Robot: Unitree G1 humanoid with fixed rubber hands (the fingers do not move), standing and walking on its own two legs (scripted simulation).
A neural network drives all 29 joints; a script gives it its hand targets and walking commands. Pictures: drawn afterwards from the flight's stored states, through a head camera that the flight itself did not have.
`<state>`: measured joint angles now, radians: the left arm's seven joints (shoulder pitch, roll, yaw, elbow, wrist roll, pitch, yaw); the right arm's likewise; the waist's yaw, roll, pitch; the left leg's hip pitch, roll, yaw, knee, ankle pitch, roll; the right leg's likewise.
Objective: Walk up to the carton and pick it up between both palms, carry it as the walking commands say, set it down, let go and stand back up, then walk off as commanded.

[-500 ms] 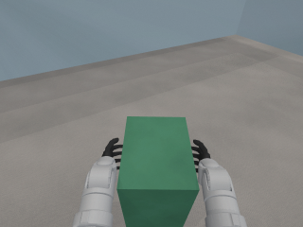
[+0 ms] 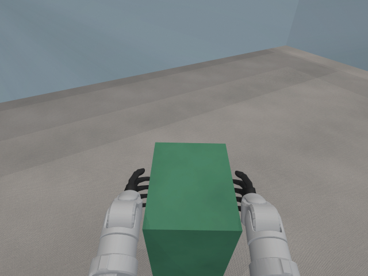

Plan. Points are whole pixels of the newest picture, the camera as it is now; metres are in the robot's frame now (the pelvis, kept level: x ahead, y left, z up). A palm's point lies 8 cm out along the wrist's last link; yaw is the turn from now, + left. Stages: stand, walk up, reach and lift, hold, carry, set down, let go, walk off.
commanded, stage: hold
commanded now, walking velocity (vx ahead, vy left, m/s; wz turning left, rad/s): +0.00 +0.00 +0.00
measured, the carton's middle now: (188, 212) +0.31 +0.00 -0.02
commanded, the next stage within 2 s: carry in 0.90 s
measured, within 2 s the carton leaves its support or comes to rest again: neither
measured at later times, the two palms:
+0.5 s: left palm (132, 198) +0.30 +0.13 +0.05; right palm (248, 201) +0.30 -0.13 +0.05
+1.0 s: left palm (133, 199) +0.30 +0.13 +0.05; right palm (249, 201) +0.30 -0.13 +0.05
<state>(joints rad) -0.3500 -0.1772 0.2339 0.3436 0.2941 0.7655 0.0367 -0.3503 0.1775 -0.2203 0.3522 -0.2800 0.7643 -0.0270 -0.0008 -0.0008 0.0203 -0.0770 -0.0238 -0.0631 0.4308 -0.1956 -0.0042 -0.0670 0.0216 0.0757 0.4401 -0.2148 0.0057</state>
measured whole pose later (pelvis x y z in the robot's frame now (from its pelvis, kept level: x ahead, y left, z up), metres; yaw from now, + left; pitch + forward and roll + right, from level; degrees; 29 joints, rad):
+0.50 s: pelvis +0.00 +0.00 +0.00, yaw +0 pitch -9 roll +0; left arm -0.33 -0.17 0.20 0.32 0.28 0.77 0.04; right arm -0.32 0.17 -0.20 0.33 -0.27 0.77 -0.03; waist 0.00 0.00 0.01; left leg -0.08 -0.02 -0.06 0.43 -0.20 0.00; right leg -0.06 0.02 0.08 0.43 -0.22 0.01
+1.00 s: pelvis +0.00 +0.00 -0.01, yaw +0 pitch -2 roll +0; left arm -0.31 -0.16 0.18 0.23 0.23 0.78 0.07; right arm -0.32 0.17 -0.17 0.23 -0.24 0.79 -0.05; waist 0.00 0.00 -0.06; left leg -0.29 -0.02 -0.07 0.57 -0.24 -0.01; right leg -0.27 0.04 0.07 0.56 -0.25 0.00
